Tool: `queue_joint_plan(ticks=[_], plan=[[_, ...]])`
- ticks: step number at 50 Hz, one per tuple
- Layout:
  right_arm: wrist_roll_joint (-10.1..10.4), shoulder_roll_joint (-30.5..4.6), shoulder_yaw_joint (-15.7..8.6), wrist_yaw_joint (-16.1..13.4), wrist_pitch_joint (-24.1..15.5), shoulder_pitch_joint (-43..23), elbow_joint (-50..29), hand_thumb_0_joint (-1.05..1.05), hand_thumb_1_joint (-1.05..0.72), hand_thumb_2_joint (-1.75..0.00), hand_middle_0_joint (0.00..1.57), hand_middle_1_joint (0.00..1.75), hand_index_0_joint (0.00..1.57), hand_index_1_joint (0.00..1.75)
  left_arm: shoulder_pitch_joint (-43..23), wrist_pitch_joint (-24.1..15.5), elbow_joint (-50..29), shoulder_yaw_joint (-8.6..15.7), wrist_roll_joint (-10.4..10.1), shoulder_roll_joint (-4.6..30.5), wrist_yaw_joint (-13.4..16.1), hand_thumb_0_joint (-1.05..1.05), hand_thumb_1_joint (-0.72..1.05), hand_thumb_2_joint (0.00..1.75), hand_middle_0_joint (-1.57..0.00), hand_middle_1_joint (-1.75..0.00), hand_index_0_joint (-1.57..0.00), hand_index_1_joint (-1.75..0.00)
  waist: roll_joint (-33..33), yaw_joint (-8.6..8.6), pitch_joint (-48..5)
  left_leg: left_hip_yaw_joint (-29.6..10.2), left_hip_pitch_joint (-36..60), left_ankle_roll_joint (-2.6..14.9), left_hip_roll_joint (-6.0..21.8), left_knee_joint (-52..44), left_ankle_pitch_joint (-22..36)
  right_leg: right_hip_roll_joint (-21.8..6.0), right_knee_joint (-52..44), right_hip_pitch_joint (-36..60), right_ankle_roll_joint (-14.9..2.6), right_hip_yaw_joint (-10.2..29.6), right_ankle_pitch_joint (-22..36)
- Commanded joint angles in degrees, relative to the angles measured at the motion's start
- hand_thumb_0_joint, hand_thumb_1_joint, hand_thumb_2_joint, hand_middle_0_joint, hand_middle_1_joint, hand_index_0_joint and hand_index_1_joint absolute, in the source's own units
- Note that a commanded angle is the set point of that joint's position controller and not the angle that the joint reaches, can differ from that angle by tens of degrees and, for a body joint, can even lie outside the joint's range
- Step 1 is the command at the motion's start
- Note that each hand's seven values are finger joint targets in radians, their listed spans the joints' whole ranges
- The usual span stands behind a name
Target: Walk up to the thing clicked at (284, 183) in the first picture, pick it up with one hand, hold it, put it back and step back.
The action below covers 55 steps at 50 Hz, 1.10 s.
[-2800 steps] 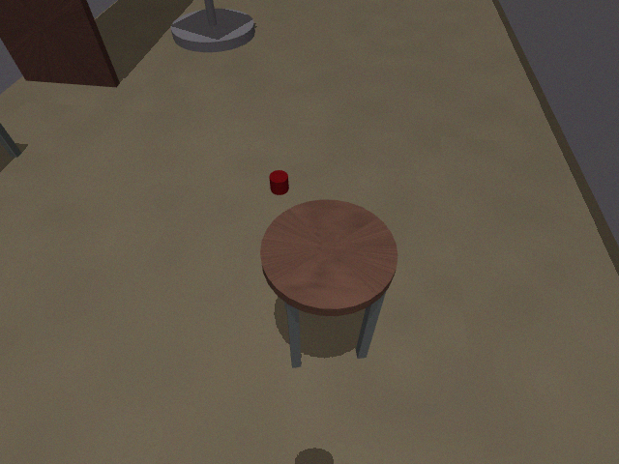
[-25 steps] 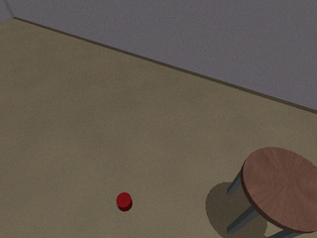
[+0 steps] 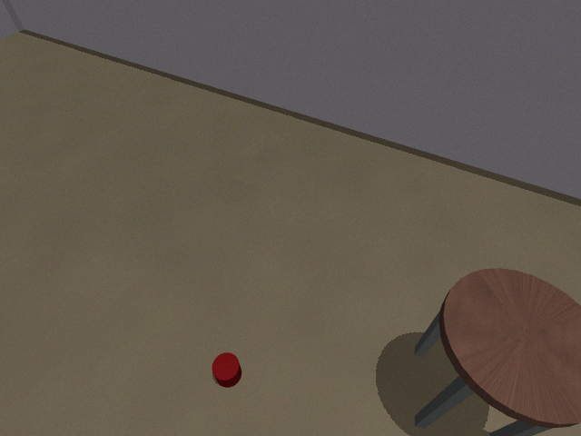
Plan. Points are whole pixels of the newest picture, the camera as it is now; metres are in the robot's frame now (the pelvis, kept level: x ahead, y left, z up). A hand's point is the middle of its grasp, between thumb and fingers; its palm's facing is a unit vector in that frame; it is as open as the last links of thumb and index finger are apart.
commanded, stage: stand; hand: left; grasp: from above
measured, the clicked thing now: (227, 370) +0.43 +0.24 -0.74
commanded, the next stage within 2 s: step back in 0.88 s
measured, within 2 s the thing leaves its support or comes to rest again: neither
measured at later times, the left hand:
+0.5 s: hand out of the picture +0.07 +0.24 -0.16, palm faces +0.02 -0.94 -0.34, open 7.4 cm
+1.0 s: hand out of the picture +0.07 +0.26 -0.16, palm faces +0.03 -0.93 -0.36, open 7.4 cm
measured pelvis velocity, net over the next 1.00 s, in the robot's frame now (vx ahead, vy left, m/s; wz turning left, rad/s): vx -0.01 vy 0.00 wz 0.01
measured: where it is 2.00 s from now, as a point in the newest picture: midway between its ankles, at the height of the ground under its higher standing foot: outside the picture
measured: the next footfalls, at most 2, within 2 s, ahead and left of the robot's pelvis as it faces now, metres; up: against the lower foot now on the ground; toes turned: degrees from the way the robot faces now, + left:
right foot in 1.56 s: -0.09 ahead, -0.09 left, +0.00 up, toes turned +0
left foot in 1.92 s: -0.17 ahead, +0.16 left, +0.00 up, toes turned -3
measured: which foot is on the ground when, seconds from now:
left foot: down 0.00-1.00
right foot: down 0.00-1.00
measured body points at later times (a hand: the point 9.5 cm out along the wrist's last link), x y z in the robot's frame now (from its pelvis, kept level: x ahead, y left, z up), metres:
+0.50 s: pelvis +0.01 +0.00 +0.00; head +0.02 -0.01 +0.45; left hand +0.07 +0.29 -0.13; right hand +0.08 -0.30 -0.14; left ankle +0.01 +0.13 -0.75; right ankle -0.01 -0.12 -0.75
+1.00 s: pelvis -0.01 +0.00 -0.01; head +0.03 +0.00 +0.44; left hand +0.07 +0.31 -0.14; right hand +0.08 -0.31 -0.14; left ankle +0.01 +0.13 -0.74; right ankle -0.01 -0.12 -0.75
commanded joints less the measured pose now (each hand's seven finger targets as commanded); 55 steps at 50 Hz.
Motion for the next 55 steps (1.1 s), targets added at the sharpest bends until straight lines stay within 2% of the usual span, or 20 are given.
queue_joint_plan(ticks=[1,4,7,9,11,18,25,27,31,37,43,44,46,48,49,51,52,53,54,55], plan=[[-0.03,-11.39,-2.20,-0.90,-0.95,-1.47,-2.86,0.00,-0.90,-0.90,0.20,0.30,0.20,0.30,-1.98,-1.32,-3.16,1.97,-0.38,11.75,0.74,0.00,0.90,0.90,-0.20,-0.30,-0.20,-0.30,-0.28,-0.45,-3.42,-3.85,-1.07,2.42,5.86,-2.82,8.04,-6.40,-3.16,0.56,-1.22,4.99,6.00],[-0.04,-11.36,-2.19,-0.92,-1.06,-1.99,-2.95,0.00,-0.90,-0.90,0.20,0.30,0.20,0.30,-1.78,-1.34,-3.24,1.93,-0.41,11.73,0.72,0.00,0.90,0.90,-0.20,-0.30,-0.20,-0.30,0.10,-0.13,-3.61,-3.95,-0.50,2.29,5.95,-2.61,10.40,-6.26,-2.75,0.44,-1.18,4.51,7.34],[0.00,-11.62,-2.25,-0.89,-1.08,-2.05,-2.90,0.00,-0.90,-0.90,0.20,0.30,0.20,0.30,-1.90,-1.27,-3.32,1.81,-0.36,11.71,0.63,0.00,0.90,0.90,-0.20,-0.30,-0.20,-0.30,-0.24,-0.32,-2.85,-4.05,-0.49,2.03,5.92,-3.18,8.95,-6.04,-3.18,-0.64,-1.28,4.58,5.42],[0.03,-11.75,-2.22,-0.80,-0.96,-1.82,-2.76,0.00,-0.90,-0.90,0.20,0.30,0.20,0.30,-2.03,-1.26,-3.39,1.87,-0.37,11.91,0.56,0.00,0.90,0.90,-0.20,-0.30,-0.20,-0.30,0.25,-0.43,-2.73,-4.10,-1.70,2.11,5.72,-3.66,5.51,-6.09,-3.43,-0.14,-1.28,4.71,3.87],[0.00,-11.74,-2.26,-0.76,-0.96,-2.04,-2.82,0.00,-0.90,-0.90,0.20,0.30,0.20,0.30,-1.87,-1.26,-3.29,1.87,-0.33,11.98,0.53,0.00,0.90,0.90,-0.20,-0.30,-0.20,-0.30,-0.32,-0.37,-2.65,-4.35,-1.35,2.16,5.95,-3.60,5.83,-6.17,-3.31,-0.54,-1.41,4.66,3.30],[0.04,-11.82,-2.21,-0.74,-1.05,-1.86,-3.13,0.00,-0.90,-0.90,0.20,0.30,0.20,0.30,-1.90,-1.58,-3.54,1.99,-0.59,12.46,0.67,0.00,0.90,0.90,-0.20,-0.30,-0.20,-0.30,-0.67,-0.38,-4.79,-3.84,0.02,2.40,6.06,-2.31,11.96,-6.68,-2.64,1.25,-1.39,4.67,9.87],[0.10,-12.19,-1.99,-0.87,-1.11,-1.78,-3.15,0.00,-0.90,-0.90,0.20,0.30,0.20,0.30,-1.45,-1.53,-3.59,1.89,-0.65,12.32,0.59,0.00,0.90,0.90,-0.20,-0.30,-0.20,-0.30,-0.46,-0.21,-5.20,-3.75,0.62,2.38,6.23,-1.78,14.20,-6.70,-2.27,1.84,-1.23,4.45,12.19],[0.13,-12.03,-1.86,-0.84,-1.01,-1.29,-2.97,0.00,-0.90,-0.90,0.20,0.30,0.20,0.30,-1.51,-1.44,-3.59,1.90,-0.61,12.65,0.55,0.00,0.90,0.90,-0.20,-0.30,-0.20,-0.30,-0.50,-0.44,-3.61,-3.95,-0.40,2.06,5.97,-2.97,10.81,-6.32,-3.03,0.62,-1.16,4.28,8.30],[0.08,-12.51,-1.95,-0.84,-0.96,-1.27,-2.88,0.00,-0.90,-0.90,0.20,0.30,0.20,0.30,-1.82,-1.38,-3.74,1.84,-0.62,12.48,0.45,0.00,0.90,0.90,-0.20,-0.30,-0.20,-0.30,-0.23,-0.40,-3.39,-4.07,-1.08,2.05,6.11,-3.21,9.37,-6.42,-3.26,0.78,-1.37,4.54,6.76],[0.11,-12.36,-1.90,-0.73,-1.17,-1.45,-3.27,0.00,-0.90,-0.90,0.20,0.30,0.20,0.30,-1.80,-1.60,-4.19,1.79,-0.64,12.78,0.43,0.00,0.90,0.90,-0.20,-0.30,-0.20,-0.30,-0.30,-0.54,-4.50,-3.78,-0.27,2.20,6.32,-2.42,11.94,-6.83,-2.63,1.47,-1.54,4.64,9.75],[0.01,-12.42,-1.82,-0.55,-1.07,-1.44,-3.34,0.00,-0.90,-0.90,0.20,0.30,0.20,0.30,-1.98,-1.63,-4.38,1.62,-0.62,12.84,0.29,0.00,0.90,0.90,-0.20,-0.30,-0.20,-0.30,-0.59,-0.74,-3.36,-3.87,-1.56,2.03,6.02,-3.34,8.49,-6.56,-3.51,0.36,-1.37,4.68,6.01],[0.57,-15.53,-3.20,-0.14,0.02,-3.92,-4.96,0.00,-0.90,-0.90,0.20,0.30,0.20,0.30,-2.21,-1.13,-5.63,4.31,-1.80,17.27,0.53,0.00,0.90,0.90,-0.20,-0.30,-0.20,-0.30,-1.08,-0.63,3.24,-4.22,-6.53,3.58,4.57,3.46,17.32,-6.37,1.11,-3.43,-2.26,5.71,16.41],[1.29,-14.36,-3.39,0.02,0.54,-2.58,-6.61,0.00,-0.90,-0.90,0.20,0.30,0.20,0.30,-0.42,-0.89,-7.31,4.70,-2.04,16.81,0.88,0.00,0.90,0.90,-0.20,-0.30,-0.20,-0.30,-0.96,-0.79,-2.48,-2.49,-5.05,4.09,3.49,9.44,20.91,-7.71,3.86,-1.39,-4.72,5.68,23.48],[1.32,-13.73,-3.86,0.10,1.24,-0.79,-8.19,0.00,-0.90,-0.90,0.20,0.30,0.20,0.30,-1.36,-0.43,-9.68,5.24,-1.92,17.33,0.92,0.00,0.90,0.90,-0.20,-0.30,-0.20,-0.30,-4.41,-1.17,-6.32,-0.65,-4.90,3.93,0.80,16.12,16.70,-10.91,4.04,-2.26,-8.16,8.69,25.02],[1.22,-13.50,-4.27,0.17,1.72,-0.16,-8.69,0.00,-0.90,-0.90,0.20,0.30,0.20,0.30,-3.54,-0.20,-11.17,5.37,-1.59,17.61,0.91,0.00,0.90,0.90,-0.20,-0.30,-0.20,-0.30,-6.43,-1.89,-7.12,0.54,-5.42,3.47,-0.88,20.68,8.46,-13.81,3.46,-3.47,-10.36,10.34,25.20],[0.87,-13.57,-4.90,0.49,2.77,1.66,-10.14,0.00,-0.90,-0.90,0.20,0.30,0.20,0.30,-6.26,0.18,-14.24,5.43,-0.67,17.93,1.07,0.00,0.90,0.90,-0.20,-0.30,-0.20,-0.30,-10.69,-2.39,-6.15,0.11,-7.40,4.14,-3.01,30.45,-14.54,-19.15,3.61,-8.85,-14.38,13.45,24.18],[0.66,-13.72,-5.13,0.73,3.21,3.65,-10.75,0.00,-0.90,-0.90,0.20,0.30,0.20,0.30,-7.56,0.28,-15.51,5.52,-0.06,18.48,1.13,0.00,0.90,0.90,-0.20,-0.30,-0.20,-0.30,-11.72,-3.14,-5.29,-1.20,-7.88,4.48,-2.12,33.06,-19.16,-20.83,4.05,-11.51,-15.28,14.09,22.99],[0.90,-13.72,-5.25,0.91,3.39,4.59,-11.28,0.00,-0.90,-0.90,0.20,0.30,0.20,0.30,-8.97,0.27,-16.48,5.54,0.15,18.63,1.23,0.00,0.90,0.90,-0.20,-0.30,-0.20,-0.30,-12.09,-3.72,-4.21,-1.95,-8.79,4.79,-1.39,32.66,-19.75,-20.29,5.62,-12.03,-14.98,13.04,23.40],[1.05,-13.49,-5.29,1.01,3.20,4.62,-11.64,0.00,-0.90,-0.90,0.20,0.30,0.20,0.30,-8.60,0.30,-16.89,5.25,0.23,17.81,1.28,0.00,0.90,0.90,-0.20,-0.30,-0.20,-0.30,-11.38,-3.30,-3.70,-1.29,-10.17,4.65,-0.98,28.19,-17.23,-18.07,8.24,-10.10,-13.35,11.32,23.98],[0.81,-13.68,-5.61,0.99,2.82,6.02,-11.71,0.00,-0.90,-0.90,0.20,0.30,0.20,0.30,-9.07,0.47,-17.48,5.04,0.17,17.67,1.37,0.00,0.90,0.90,-0.20,-0.30,-0.20,-0.30,-10.73,-3.74,-4.21,-0.12,-9.55,4.62,-0.71,22.46,-11.55,-16.23,11.71,-9.25,-11.13,9.59,23.44]])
